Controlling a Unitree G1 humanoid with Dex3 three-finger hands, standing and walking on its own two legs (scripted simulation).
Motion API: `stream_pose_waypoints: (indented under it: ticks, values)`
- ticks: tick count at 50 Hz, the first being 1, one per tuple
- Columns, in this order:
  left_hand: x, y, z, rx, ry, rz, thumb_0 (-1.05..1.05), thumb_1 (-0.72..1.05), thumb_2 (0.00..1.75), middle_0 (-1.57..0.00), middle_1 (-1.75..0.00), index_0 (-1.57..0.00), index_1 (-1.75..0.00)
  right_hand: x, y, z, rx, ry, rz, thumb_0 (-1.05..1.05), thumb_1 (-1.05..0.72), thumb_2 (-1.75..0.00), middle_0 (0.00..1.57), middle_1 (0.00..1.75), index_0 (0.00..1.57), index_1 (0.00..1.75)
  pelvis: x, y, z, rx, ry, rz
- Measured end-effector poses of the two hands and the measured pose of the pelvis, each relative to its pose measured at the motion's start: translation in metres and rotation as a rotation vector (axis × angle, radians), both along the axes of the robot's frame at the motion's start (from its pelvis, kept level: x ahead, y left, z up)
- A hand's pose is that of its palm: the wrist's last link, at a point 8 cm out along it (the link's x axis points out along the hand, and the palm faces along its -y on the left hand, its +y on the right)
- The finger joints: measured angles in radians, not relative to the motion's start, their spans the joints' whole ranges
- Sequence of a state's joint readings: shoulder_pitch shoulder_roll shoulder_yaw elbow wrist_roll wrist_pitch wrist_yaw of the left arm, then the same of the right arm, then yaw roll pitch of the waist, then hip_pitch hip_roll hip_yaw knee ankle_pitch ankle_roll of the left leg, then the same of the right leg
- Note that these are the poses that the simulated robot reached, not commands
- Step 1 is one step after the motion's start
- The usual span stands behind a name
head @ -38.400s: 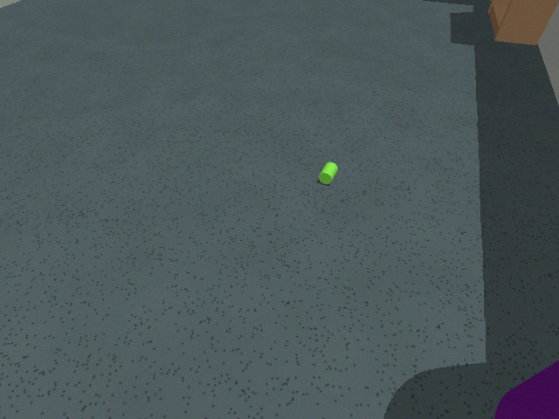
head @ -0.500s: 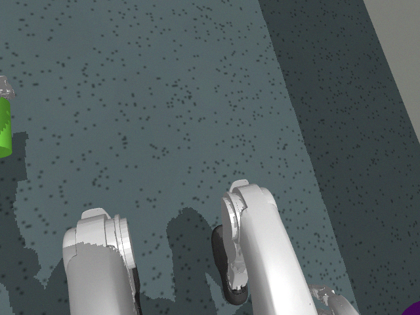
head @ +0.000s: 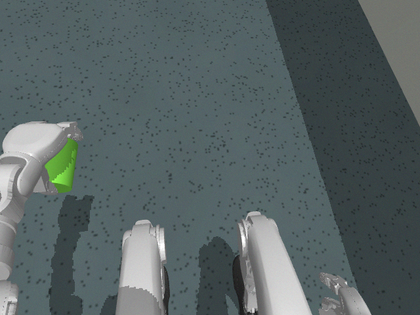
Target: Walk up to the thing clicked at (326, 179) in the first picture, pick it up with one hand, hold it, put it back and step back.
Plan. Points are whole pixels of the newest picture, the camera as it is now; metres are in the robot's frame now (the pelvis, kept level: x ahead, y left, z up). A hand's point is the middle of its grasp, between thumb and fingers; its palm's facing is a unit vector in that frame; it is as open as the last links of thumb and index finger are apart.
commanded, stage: lift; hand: left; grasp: from above
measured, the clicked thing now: (54, 164) +0.43 +0.30 -0.11
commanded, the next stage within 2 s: hold in 0.92 s
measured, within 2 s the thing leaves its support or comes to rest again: neither
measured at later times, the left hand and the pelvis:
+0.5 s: hand (6, 165) +0.35 +0.25 +0.11, palm faces -0.47 -0.07 -0.88, open 12.2 cm; pelvis +0.03 -0.01 +0.18, yaw +3 degrees
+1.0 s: hand out of the picture +0.37 +0.24 +0.19, palm faces -0.48 -0.06 -0.87, open 12.2 cm; pelvis +0.07 +0.00 +0.26, yaw +2 degrees
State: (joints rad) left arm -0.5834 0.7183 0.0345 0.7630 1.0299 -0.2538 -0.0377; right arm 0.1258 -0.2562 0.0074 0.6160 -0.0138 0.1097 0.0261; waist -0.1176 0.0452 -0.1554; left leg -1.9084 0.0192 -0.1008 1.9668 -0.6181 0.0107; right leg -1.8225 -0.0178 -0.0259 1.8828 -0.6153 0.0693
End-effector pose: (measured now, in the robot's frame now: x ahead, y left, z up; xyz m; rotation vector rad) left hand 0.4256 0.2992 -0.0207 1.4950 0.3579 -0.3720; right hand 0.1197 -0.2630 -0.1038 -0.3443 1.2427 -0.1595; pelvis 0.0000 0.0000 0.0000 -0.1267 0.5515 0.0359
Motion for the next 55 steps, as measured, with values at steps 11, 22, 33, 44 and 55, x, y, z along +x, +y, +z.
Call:
stream_pose_waypoints:
  ticks: [11,22,33,44,55]
  values:
    - [-0.042,-0.029,0.105,-0.025,0.0,0.009,0.02,-0.27,0.72,-0.45,-0.69,-0.48,-0.64,0.014,-0.001,0.087,0.026,-0.101,-0.033,0.0,-0.89,-0.89,0.2,0.3,0.2,0.3,0.009,-0.007,0.091,0.042,-0.107,0.009]
    - [-0.066,-0.04,0.175,-0.02,0.019,0.039,0.02,-0.27,0.7,-0.46,-0.68,-0.49,-0.62,0.018,-0.008,0.162,0.03,-0.174,-0.057,0.01,-0.9,-0.89,0.2,0.3,0.2,0.3,0.021,-0.012,0.165,0.071,-0.216,0.014]
    - [-0.07,-0.054,0.217,-0.002,0.006,0.017,0.02,-0.26,0.67,-0.46,-0.67,-0.5,-0.61,0.026,-0.009,0.208,0.042,-0.192,-0.072,0.01,-0.91,-0.9,0.2,0.3,0.2,0.3,0.04,-0.011,0.212,0.089,-0.288,0.013]
    - [-0.049,-0.055,0.256,0.01,-0.006,0.055,0.02,-0.25,0.65,-0.46,-0.67,-0.5,-0.61,0.043,-0.002,0.24,0.069,-0.206,-0.089,0.01,-0.91,-0.89,0.2,0.3,0.2,0.3,0.06,-0.007,0.246,0.103,-0.343,0.003]
    - [-0.045,-0.057,0.277,-0.01,0.052,0.024,0.02,-0.24,0.62,-0.46,-0.65,-0.51,-0.58,0.068,0.004,0.261,0.068,-0.226,-0.083,0.01,-0.9,-0.89,0.2,0.3,0.2,0.3,0.079,-0.003,0.265,0.109,-0.377,-0.003]
